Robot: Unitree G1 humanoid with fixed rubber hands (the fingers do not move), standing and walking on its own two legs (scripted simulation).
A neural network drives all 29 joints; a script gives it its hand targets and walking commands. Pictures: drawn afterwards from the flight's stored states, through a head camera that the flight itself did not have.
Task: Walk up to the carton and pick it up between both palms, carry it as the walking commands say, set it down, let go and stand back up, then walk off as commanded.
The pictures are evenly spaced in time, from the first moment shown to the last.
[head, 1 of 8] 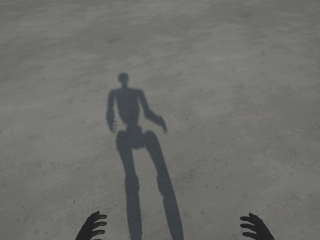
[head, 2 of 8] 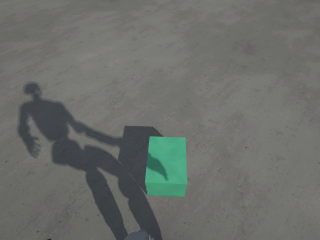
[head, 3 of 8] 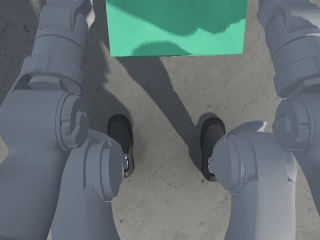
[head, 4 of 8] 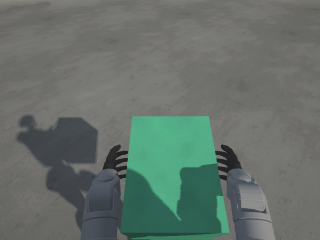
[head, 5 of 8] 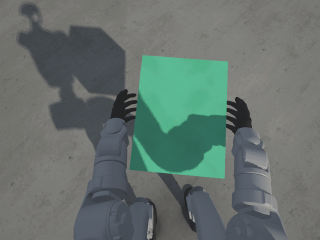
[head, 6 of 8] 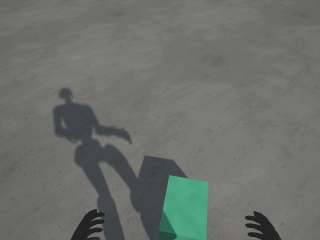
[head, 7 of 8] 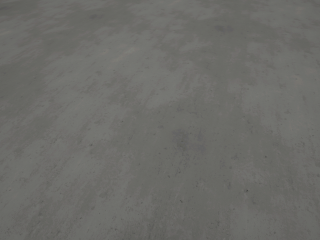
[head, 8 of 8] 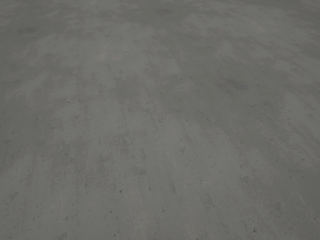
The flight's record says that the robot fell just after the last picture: no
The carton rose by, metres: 0.67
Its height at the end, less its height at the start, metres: +0.00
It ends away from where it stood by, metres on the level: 0.79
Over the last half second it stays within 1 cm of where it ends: yes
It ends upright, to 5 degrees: yes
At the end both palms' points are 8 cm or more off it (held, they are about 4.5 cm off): yes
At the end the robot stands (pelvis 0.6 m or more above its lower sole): yes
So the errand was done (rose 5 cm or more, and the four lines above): yes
